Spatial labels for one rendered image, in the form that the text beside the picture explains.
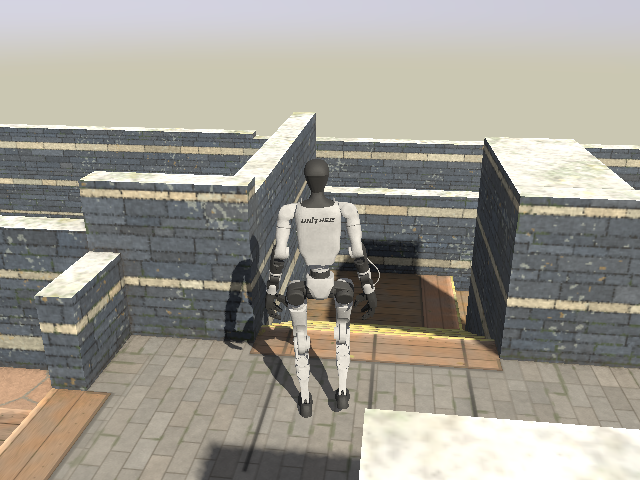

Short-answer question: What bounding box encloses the robot right upper arm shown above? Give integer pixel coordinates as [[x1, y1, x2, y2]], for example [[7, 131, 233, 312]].
[[338, 202, 364, 259]]

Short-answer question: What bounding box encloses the robot right hand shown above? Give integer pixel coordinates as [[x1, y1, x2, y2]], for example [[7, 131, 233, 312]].
[[354, 291, 377, 320]]

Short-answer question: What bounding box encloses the robot left hand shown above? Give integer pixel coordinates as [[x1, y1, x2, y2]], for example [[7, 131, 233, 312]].
[[265, 292, 288, 320]]

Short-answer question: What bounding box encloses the robot right thigh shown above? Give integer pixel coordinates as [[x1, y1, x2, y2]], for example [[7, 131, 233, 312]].
[[334, 278, 354, 344]]

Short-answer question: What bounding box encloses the left robot foot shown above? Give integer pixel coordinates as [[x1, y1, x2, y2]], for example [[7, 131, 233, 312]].
[[298, 392, 313, 418]]

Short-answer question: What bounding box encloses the robot right forearm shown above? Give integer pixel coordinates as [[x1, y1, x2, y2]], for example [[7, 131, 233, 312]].
[[354, 243, 375, 294]]

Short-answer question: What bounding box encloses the robot left forearm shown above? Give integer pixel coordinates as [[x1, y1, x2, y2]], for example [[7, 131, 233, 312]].
[[266, 245, 284, 295]]

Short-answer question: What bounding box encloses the robot left upper arm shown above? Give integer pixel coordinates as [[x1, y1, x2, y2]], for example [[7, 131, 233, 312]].
[[274, 203, 297, 260]]

